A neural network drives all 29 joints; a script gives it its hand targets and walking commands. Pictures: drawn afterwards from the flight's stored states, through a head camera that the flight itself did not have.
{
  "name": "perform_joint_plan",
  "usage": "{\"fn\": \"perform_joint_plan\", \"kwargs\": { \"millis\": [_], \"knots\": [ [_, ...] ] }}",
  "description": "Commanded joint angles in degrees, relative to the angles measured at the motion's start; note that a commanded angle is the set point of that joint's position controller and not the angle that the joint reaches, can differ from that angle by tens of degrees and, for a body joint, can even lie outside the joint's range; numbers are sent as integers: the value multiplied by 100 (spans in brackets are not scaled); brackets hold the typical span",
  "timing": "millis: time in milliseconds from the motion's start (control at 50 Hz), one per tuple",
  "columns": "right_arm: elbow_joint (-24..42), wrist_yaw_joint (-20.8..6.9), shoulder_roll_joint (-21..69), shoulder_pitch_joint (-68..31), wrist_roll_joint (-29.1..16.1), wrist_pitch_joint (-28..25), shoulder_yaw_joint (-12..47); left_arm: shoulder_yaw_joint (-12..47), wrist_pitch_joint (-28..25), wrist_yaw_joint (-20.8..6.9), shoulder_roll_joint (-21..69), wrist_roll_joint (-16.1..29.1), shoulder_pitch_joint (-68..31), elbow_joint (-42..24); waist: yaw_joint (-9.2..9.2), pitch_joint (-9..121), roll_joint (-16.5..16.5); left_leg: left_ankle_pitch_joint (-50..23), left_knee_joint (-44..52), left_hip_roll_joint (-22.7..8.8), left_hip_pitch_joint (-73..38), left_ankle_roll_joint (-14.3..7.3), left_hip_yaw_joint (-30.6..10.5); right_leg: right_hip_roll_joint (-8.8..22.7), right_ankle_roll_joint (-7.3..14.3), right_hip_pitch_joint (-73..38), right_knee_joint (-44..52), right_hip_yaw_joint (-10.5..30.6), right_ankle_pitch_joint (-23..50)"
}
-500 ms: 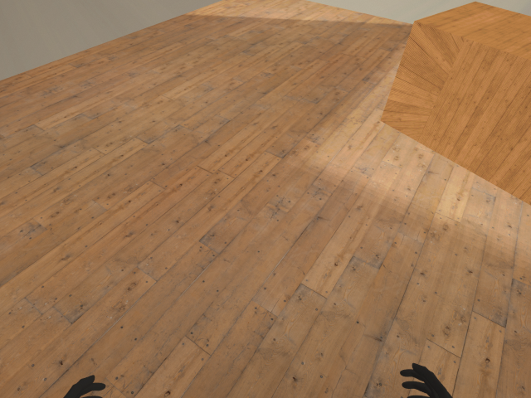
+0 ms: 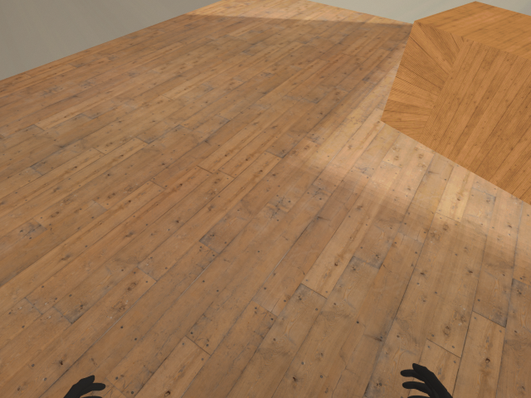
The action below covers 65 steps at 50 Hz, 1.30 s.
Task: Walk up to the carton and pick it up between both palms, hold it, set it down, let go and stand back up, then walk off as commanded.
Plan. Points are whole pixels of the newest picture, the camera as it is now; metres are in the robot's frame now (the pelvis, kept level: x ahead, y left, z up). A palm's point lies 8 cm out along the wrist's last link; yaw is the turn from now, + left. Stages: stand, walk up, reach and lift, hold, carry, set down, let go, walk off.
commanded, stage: stand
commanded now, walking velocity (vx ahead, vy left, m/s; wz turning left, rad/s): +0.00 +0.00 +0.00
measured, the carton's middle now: out of the picture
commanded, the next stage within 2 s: walk up in 0.32 s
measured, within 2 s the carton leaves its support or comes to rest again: neither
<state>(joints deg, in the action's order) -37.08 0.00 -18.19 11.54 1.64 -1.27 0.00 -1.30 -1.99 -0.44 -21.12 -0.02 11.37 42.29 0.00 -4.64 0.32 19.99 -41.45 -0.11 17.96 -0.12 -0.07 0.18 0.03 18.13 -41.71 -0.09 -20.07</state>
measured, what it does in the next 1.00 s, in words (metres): steps to the right, turning right: right foot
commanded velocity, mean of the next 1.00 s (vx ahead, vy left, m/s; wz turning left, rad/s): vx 0.00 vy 0.00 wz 0.00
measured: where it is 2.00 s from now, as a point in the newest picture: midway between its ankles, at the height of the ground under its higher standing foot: (343, 362)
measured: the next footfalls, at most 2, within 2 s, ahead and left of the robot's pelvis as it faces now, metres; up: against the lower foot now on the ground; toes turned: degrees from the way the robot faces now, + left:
right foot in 0.84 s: +0.08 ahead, -0.20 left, +0.00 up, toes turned -18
left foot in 1.12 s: +0.23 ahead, -0.01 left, +0.00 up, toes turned -15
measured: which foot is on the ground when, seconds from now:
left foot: down 0.00-0.84, up 0.86-1.00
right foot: down 0.00-0.56, up 0.58-0.82, down 0.84-1.00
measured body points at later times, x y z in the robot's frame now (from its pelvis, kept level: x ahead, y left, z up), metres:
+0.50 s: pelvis +0.00 +0.00 +0.00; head +0.01 +0.00 +0.45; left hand +0.14 +0.30 -0.09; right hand +0.15 -0.27 -0.09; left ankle +0.03 +0.12 -0.71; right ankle +0.03 -0.12 -0.71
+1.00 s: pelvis +0.08 -0.10 +0.00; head +0.08 -0.13 +0.45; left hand +0.29 +0.20 -0.06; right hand +0.13 -0.45 -0.08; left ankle +0.07 +0.05 -0.67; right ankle +0.04 -0.19 -0.72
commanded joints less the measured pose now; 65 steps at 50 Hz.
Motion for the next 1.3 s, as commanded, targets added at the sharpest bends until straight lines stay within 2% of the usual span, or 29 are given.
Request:
{"fn": "perform_joint_plan", "kwargs": {
  "millis": [0, 80, 160, 260, 480, 500, 520, 540, 560, 600, 660, 740, 760, 780, 800, 820, 840, 860, 880, 940, 1040, 1080, 1100, 1120, 1140, 1160, 1200, 1240, 1280],
  "knots": [
    [-196, 26, -1396, -541, -88, -206, -407, -304, -133, 21, -1285, -103, -379, 107, -19, 646, -146, -283, 1261, -584, -220, -336, -677, 479, 409, -26, 1169, 812, 477],
    [-163, 19, -1467, -611, -63, -217, -399, -302, -100, 22, -1136, -84, -477, 24, -69, 493, -548, 78, 1575, -732, 4, -360, -926, 388, 417, -36, 1040, 710, 262],
    [-137, 12, -1392, -567, -79, -198, -396, -304, -151, 24, -1206, -165, -485, 35, -33, 496, -71, 38, 1276, -553, -24, -359, -710, 593, 464, 9, 1355, 1010, 208],
    [-175, 4, -1453, -654, -56, -203, -402, -287, -130, 26, -1181, -121, -486, -1, -62, 487, -380, -189, 1404, -667, -170, -370, -801, 456, 415, 52, 1168, 800, 354],
    [-194, 12, -1436, -528, -84, -209, -390, -291, -142, 22, -1232, -90, -504, -12, -64, 590, -260, -308, 1289, -586, -167, -362, -708, 521, 441, -5, 1186, 837, 469],
    [-47, -30, -2512, 423, 21, -395, -1034, -635, 62, -320, -1741, -300, -370, -733, 323, 627, -325, 1798, 1566, -1061, -1919, -753, -1028, 256, 683, 2355, 607, 1238, -1044],
    [-218, 12, -2963, 842, 17, -451, -1194, -560, 126, -541, -1439, -271, -816, -866, 644, 476, -1758, 3215, 2700, -2335, -2642, -1219, -2308, 63, 394, 3862, -897, 372, -1044],
    [-151, 57, -2953, 587, 20, -483, -1288, -627, 170, -565, -1640, -424, -767, -832, 501, 357, -1096, 3135, 3124, -3141, -2222, -1446, -2872, 542, 64, 3836, -1964, 257, -670],
    [-75, 93, -2846, 305, -3, -512, -1260, -682, 203, -601, -1830, -462, -660, -757, 341, 443, -481, 2659, 3114, -3191, -1881, -1425, -2798, 672, 13, 3433, -2235, 396, -495],
    [36, 96, -2656, 324, 63, -548, -1190, -740, 225, -758, -1818, -322, -299, -630, 162, 719, -223, 1572, 2977, -3071, -1683, -1361, -2208, 877, 24, 2589, -2007, 552, -489],
    [-25, 72, -2636, 84, 102, -591, -1162, -792, 267, -953, -1696, -263, -353, -560, 90, 662, -643, 1512, 2885, -2804, -1361, -1305, -1193, 870, 40, 2200, -1644, 261, -587],
    [120, -22, -2691, -597, 125, -566, -1004, -876, 236, -987, -1680, -106, 182, -339, -359, 831, -1042, 1601, 2190, -2255, -288, -928, 224, 705, 261, 573, -348, -171, -409],
    [104, -48, -2601, -811, 117, -527, -944, -874, 195, -945, -1653, -114, 705, -153, -708, 1002, -598, 1858, 1391, -1899, 86, -792, 760, 436, 312, -325, 337, -583, -47],
    [97, -73, -2135, -896, 66, -483, -812, -917, 119, -843, -1799, -131, 1333, 131, -924, 1010, 472, 1698, -88, -1257, 537, -605, 1141, 134, 362, -1153, 1096, -357, -31],
    [137, -115, -1642, -801, 4, -445, -650, -981, 19, -689, -2176, -178, 1723, 260, -1081, 847, 1700, 1312, -2118, -560, 1832, -318, 1262, 380, 770, -1958, 1940, 1291, -993],
    [320, -116, -1331, -634, -133, -444, -465, -983, -37, -579, -2571, -163, 1452, 72, -824, 553, 2715, 1446, -2981, -11, 3391, 59, 911, 1185, 1207, -2310, 2593, 3469, -735],
    [365, -77, -1760, -621, -112, -482, -496, -930, -14, -550, -2571, -11, 1048, -151, -586, 293, 1784, 1563, -2686, -143, 3473, 71, 415, 1691, 1590, -2054, 2881, 4289, -838],
    [292, -72, -2081, -644, -121, -549, -503, -952, 12, -535, -2709, 28, 806, -169, -582, 211, 1775, 1470, -2544, -404, 3403, 4, 221, 1858, 1869, -1830, 2933, 4476, -1002],
    [190, -55, -2325, -735, -119, -603, -529, -941, 27, -493, -2536, 13, 627, -258, -510, 157, 846, 1072, -2320, -583, 3076, -49, 38, 1763, 1820, -1645, 2674, 3955, -631],
    [171, -63, -2127, -691, -124, -598, -605, -796, -20, -420, -2232, 52, 673, -279, -376, 158, 945, 768, -1592, -555, 2332, -101, -45, 1165, 1368, -1345, 2165, 2825, 1132],
    [289, -13, -2090, -788, -112, -702, -631, -795, 16, -466, -2246, -19, 814, -339, -520, 207, 789, 1206, -236, -344, 1889, -126, 103, 1375, 1722, -1440, 1885, 3051, 1937],
    [44, 21, -2031, -181, -123, -778, -624, -749, 57, -467, -2178, 10, 405, -404, -103, 245, 616, 377, 674, -267, 862, -210, 219, 1071, 1503, -835, 1228, 2683, 2198],
    [-152, 60, -2065, 614, -75, -823, -718, -628, 63, -479, -1976, 63, -203, -583, 448, 557, 202, -257, 1469, -263, -811, -337, 89, 701, 1181, 367, 410, 2021, 2270],
    [-318, 163, -2588, 1429, 40, -842, -918, -498, 12, -511, -1520, 157, -539, -822, 967, 1183, -932, 130, 2205, -1142, -2710, -655, -1218, -94, 636, 1683, -1279, 1106, 1784],
    [-311, 194, -3302, 1869, 124, -800, -1114, -370, -53, -494, -1124, 66, -605, -894, 1093, 1353, -2019, -100, 2707, -2904, -3942, -1038, -2926, -778, 198, 3348, -2507, 365, -887],
    [-211, 141, -3148, 1468, 68, -740, -1114, -417, 16, -397, -1751, -8, -462, -771, 953, 1472, -946, -436, 2315, -3245, -4235, -1437, -3185, -301, 162, 3683, -2905, 553, -864],
    [-244, 129, -2781, 1528, 66, -694, -1008, -449, -59, -392, -1826, 2, -687, -649, 862, 1200, -434, -2211, 1875, -2909, -3994, -1323, -2050, -113, 146, 3658, -2997, 488, -514],
    [-222, 148, -2558, 1286, 23, -630, -943, -429, -100, -486, -1782, 49, -874, -646, 823, 1016, -684, -3152, 1693, -2468, -3624, -1114, -808, 106, 148, 3311, -2246, 465, -371],
    [-203, 120, -2606, 1027, 23, -564, -896, -419, -82, -596, -1642, 39, -1032, -659, 781, 727, -996, -2767, 1834, -2381, -3227, -1213, -276, 302, 14, 3171, -1507, 251, -480]
  ]
}}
